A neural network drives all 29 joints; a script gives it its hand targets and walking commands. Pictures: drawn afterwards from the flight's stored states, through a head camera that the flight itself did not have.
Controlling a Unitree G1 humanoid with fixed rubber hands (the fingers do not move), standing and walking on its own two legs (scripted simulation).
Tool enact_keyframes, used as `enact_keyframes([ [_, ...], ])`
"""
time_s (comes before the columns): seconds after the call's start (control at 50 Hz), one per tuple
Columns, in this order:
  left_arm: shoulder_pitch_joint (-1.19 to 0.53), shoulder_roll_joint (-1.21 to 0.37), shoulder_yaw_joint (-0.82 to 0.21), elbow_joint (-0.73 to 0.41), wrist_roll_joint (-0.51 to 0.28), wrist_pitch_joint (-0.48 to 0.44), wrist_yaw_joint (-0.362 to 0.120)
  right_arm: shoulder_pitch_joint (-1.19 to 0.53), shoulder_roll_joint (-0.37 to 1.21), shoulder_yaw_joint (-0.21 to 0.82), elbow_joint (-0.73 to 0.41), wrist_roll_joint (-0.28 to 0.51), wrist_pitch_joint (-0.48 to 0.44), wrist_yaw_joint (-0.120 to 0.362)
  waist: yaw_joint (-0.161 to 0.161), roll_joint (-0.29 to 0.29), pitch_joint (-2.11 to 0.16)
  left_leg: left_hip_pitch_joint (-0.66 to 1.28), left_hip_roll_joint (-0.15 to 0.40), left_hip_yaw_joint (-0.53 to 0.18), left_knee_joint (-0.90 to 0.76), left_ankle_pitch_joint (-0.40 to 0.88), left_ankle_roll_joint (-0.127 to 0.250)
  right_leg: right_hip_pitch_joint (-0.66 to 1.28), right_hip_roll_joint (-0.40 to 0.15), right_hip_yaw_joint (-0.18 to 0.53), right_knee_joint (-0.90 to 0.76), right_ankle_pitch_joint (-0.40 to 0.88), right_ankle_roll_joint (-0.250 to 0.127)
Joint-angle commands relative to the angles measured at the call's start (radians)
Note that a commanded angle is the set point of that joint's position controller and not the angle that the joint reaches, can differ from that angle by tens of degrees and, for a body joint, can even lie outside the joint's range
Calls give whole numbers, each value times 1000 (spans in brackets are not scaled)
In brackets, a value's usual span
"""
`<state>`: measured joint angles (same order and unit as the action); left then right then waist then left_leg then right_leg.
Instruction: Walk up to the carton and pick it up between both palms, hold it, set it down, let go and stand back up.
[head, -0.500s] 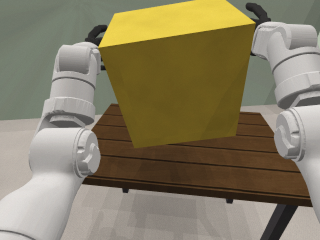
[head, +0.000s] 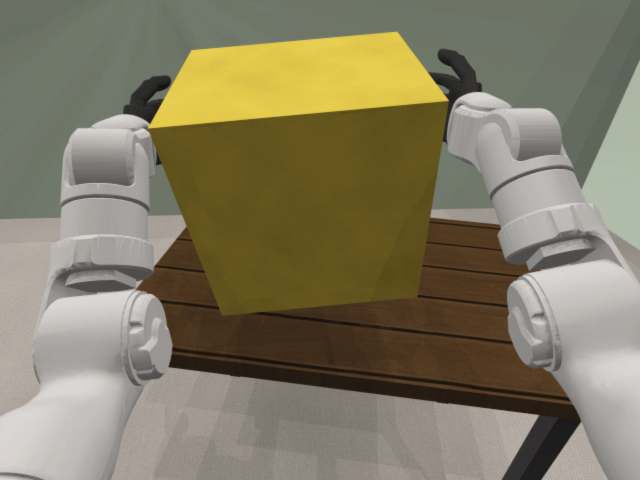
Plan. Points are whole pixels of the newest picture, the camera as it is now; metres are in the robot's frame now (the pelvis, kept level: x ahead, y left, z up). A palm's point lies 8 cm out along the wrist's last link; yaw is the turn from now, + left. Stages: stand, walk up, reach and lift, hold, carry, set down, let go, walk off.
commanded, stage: hold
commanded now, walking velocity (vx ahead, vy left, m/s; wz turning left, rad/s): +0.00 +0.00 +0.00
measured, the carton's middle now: (307, 177) +0.40 +0.00 +0.27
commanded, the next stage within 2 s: none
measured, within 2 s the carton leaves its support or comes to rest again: neither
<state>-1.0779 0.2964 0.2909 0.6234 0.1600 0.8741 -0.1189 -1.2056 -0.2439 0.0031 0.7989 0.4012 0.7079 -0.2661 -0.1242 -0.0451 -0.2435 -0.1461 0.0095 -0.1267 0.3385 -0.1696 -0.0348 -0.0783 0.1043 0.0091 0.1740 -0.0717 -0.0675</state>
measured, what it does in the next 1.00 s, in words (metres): stands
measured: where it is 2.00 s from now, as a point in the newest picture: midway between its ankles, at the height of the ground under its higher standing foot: outside the picture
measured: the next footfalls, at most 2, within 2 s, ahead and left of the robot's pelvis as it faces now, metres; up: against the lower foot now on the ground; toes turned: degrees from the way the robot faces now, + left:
none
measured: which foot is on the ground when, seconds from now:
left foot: down 0.00-1.00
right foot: down 0.00-1.00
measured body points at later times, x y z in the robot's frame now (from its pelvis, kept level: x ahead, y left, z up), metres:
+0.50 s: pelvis +0.01 +0.02 +0.00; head -0.10 +0.03 +0.44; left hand +0.40 +0.16 +0.36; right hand +0.36 -0.18 +0.40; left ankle +0.01 +0.14 -0.75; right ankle +0.01 -0.07 -0.75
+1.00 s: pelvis -0.02 +0.01 +0.00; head -0.12 +0.03 +0.44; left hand +0.38 +0.17 +0.36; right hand +0.34 -0.17 +0.41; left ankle +0.01 +0.14 -0.75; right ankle +0.01 -0.07 -0.75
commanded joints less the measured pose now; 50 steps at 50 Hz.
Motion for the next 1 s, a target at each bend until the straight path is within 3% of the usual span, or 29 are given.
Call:
enact_keyframes([
  [0.0,-745,-574,-277,-369,-206,-55,-157,-669,486,140,-353,201,-12,151,-13,156,-286,-45,-6,25,-7,207,-22,180,-88,101,71,204,32],
  [0.02,-793,-631,-341,-430,-253,-58,-136,-716,471,123,-390,218,-12,163,-38,211,-363,-35,-4,18,-3,244,-46,202,-76,91,95,234,21],
  [0.04,-805,-642,-329,-385,-257,-54,-116,-760,489,130,-392,227,-6,179,-18,243,-398,-54,-6,18,-10,216,-40,224,-61,72,96,219,25],
  [0.06,-849,-611,-297,-315,-241,-50,-96,-762,485,114,-343,214,5,197,-24,199,-304,-121,-3,27,-45,92,-21,195,-62,68,84,116,27],
  [0.08,-876,-599,-290,-337,-237,-61,-81,-769,473,99,-286,200,3,225,13,246,-306,-184,17,16,-88,3,-11,195,-38,60,116,65,14],
  [0.12,-874,-651,-339,-387,-276,-79,-51,-715,486,88,-268,184,5,261,-12,253,-337,-261,48,-7,-130,-38,6,277,-14,42,177,140,21],
  [0.14,-842,-655,-346,-450,-269,-80,-40,-697,500,123,-286,203,-2,272,10,247,-409,-230,41,-6,-107,58,8,313,-16,51,182,204,28],
  [0.18,-795,-623,-283,-317,-252,-51,-35,-711,450,103,-206,202,13,279,29,172,-359,-238,35,2,-98,72,2,305,-30,69,155,183,26],
  [0.2,-784,-598,-245,-231,-216,-37,-37,-729,394,55,-153,182,16,283,19,213,-275,-292,47,-2,-125,-1,12,279,-20,60,164,137,20],
  [0.28,-688,-528,-165,-214,-203,-30,-71,-697,424,118,-141,190,16,276,57,66,-252,-221,28,21,-100,139,25,291,-40,73,128,230,30],
  [0.32,-709,-498,-120,-171,-175,-24,-93,-668,420,110,-46,189,38,262,46,40,-177,-160,16,28,-85,180,16,245,-56,80,88,222,36],
  [0.36,-695,-472,-97,-142,-162,-24,-119,-677,435,108,-78,180,43,246,67,2,-166,-119,-8,37,-66,200,23,205,-61,86,83,231,44],
  [0.38,-702,-479,-127,-150,-171,-26,-129,-689,429,110,-127,179,39,237,55,-16,-189,-78,-13,42,-54,217,18,202,-72,92,82,271,59],
  [0.4,-719,-476,-135,-176,-175,-33,-132,-688,454,100,-94,186,43,230,52,13,-193,-90,-13,39,-48,217,16,192,-94,107,80,286,56],
  [0.44,-722,-463,-132,-140,-177,-30,-140,-670,453,101,-81,180,51,220,16,-7,-175,-56,-8,34,-52,239,11,191,-80,87,64,308,52],
  [0.48,-728,-470,-159,-239,-189,-44,-140,-631,472,132,-118,180,37,206,13,11,-269,-27,-11,31,-37,273,-1,240,-89,104,72,372,67],
  [0.52,-746,-472,-164,-245,-207,-48,-139,-651,500,126,-190,181,36,197,16,-1,-289,-24,-20,27,-36,248,1,241,-100,119,79,389,74],
  [0.6,-842,-470,-184,-274,-213,-58,-129,-700,529,131,-188,201,32,194,23,40,-290,-52,-15,23,-29,171,2,175,-95,118,67,227,62],
  [0.62,-817,-494,-178,-208,-217,-50,-127,-707,495,106,-173,178,39,195,13,60,-254,-76,-11,26,-44,127,0,171,-96,112,48,182,56],
  [0.7,-869,-511,-222,-213,-228,-55,-131,-743,474,62,-178,174,23,201,-4,112,-260,-108,-18,30,-34,56,-5,125,-97,114,56,61,37],
  [0.72,-885,-512,-210,-168,-240,-61,-126,-755,462,38,-137,163,22,207,-7,112,-233,-138,-18,27,-42,16,-1,109,-90,107,58,1,35],
  [0.74,-885,-508,-187,-111,-204,-57,-120,-784,429,10,-77,126,26,211,-11,157,-197,-169,-6,30,-53,-49,13,93,-104,120,47,-62,36],
  [0.76,-888,-539,-212,-113,-228,-67,-122,-752,441,2,-42,116,23,212,-20,134,-210,-188,1,22,-70,-45,12,121,-86,91,82,-31,23],
  [0.78,-887,-514,-191,-93,-219,-66,-121,-772,435,2,-65,145,15,209,-2,148,-223,-206,-22,29,-45,-26,8,117,-106,126,62,-49,24],
  [0.8,-899,-541,-199,-83,-241,-71,-119,-806,448,21,-77,144,12,217,-11,126,-241,-236,-5,18,-55,-34,16,147,-99,120,74,-41,28],
  [0.82,-859,-549,-188,-55,-235,-74,-118,-801,451,10,-66,141,10,220,-6,154,-255,-225,-12,11,-58,-16,14,170,-99,111,76,3,23],
  [0.88,-850,-510,-104,3,-190,-80,-119,-782,451,1,8,127,21,229,21,100,-224,-213,-12,22,-65,16,21,152,-102,111,69,26,31],
  [0.92,-846,-530,-107,14,-197,-81,-131,-771,468,14,-3,128,13,227,28,119,-244,-215,-8,12,-68,32,11,161,-96,113,60,35,29],
  [0.98,-917,-544,-92,6,-176,-111,-112,-813,507,14,15,107,3,252,45,107,-248,-250,14,27,-87,-35,19,203,-88,103,69,-15,23],
])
